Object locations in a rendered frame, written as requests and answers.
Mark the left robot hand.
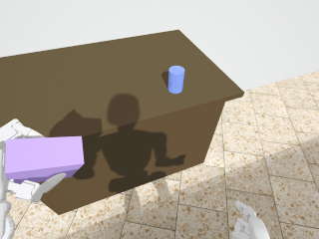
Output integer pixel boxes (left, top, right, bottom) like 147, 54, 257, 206
0, 119, 67, 203

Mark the left robot forearm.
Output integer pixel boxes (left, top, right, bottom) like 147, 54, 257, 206
0, 200, 15, 239

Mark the right robot hand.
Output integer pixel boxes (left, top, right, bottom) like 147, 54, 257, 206
232, 200, 270, 239

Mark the sponge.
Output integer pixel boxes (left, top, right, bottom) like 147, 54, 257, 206
5, 135, 85, 184

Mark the table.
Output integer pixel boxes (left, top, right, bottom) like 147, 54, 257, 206
0, 30, 244, 215

